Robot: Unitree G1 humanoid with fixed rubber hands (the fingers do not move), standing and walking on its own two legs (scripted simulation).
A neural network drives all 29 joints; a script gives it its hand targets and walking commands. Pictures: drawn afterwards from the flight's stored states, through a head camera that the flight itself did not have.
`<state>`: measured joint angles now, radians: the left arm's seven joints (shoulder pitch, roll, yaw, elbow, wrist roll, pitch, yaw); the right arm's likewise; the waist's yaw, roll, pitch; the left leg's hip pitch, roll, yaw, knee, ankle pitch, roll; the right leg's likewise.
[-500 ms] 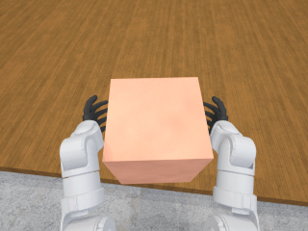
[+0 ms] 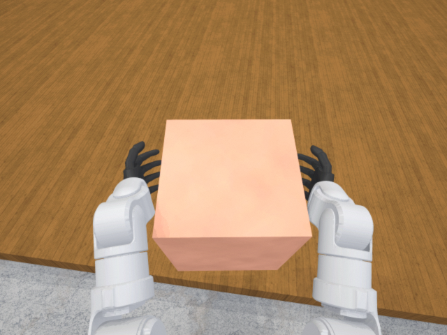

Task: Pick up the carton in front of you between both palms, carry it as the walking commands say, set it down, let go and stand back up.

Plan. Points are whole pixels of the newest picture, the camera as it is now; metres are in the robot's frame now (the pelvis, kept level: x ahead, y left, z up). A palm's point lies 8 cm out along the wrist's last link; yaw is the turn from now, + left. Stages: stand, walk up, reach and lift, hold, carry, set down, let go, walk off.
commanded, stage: carry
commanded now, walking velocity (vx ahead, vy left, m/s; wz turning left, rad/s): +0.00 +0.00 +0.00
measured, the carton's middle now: (228, 203) +0.34 +0.00 +0.03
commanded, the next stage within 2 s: none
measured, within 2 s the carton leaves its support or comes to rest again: neither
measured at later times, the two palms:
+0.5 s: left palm (142, 203) +0.30 +0.14 +0.09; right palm (330, 208) +0.30 -0.16 +0.09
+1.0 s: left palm (152, 155) +0.38 +0.14 +0.12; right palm (324, 151) +0.40 -0.17 +0.12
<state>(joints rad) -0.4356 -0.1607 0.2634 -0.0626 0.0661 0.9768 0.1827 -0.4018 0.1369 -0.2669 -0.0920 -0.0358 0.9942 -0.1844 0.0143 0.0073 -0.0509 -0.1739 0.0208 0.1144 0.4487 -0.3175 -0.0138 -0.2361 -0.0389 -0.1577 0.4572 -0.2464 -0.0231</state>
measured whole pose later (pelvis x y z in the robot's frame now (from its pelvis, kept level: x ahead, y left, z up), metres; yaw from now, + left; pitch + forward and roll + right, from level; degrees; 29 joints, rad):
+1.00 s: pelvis +0.05 -0.03 -0.01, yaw -1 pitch +5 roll +1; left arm -0.51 -0.14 0.27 -0.08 -0.01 1.06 0.21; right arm -0.53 0.12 -0.33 -0.07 0.00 1.07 -0.24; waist 0.07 -0.03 -0.08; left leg -0.55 0.02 0.09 0.90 -0.45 0.04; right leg -0.18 -0.03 -0.11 0.52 -0.42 -0.03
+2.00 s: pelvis +0.60 -0.08 +0.10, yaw +0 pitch +4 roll +1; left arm -0.57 -0.13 0.27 -0.14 0.00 1.12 0.21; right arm -0.56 0.11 -0.30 -0.15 -0.03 1.12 -0.22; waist 0.04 0.01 -0.07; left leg -0.81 0.07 0.05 1.07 -0.16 0.04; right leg -0.24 0.04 -0.12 0.48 -0.31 -0.10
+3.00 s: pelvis +1.22 -0.10 +0.11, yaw +1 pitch +3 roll +1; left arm 0.09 -0.14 0.05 -0.52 0.01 1.13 0.15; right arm 0.08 0.13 -0.03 -0.52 -0.03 1.14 -0.14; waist 0.02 0.01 -0.14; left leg -0.56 0.09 0.10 0.75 -0.23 -0.03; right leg -0.14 -0.03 -0.18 0.29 -0.21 -0.04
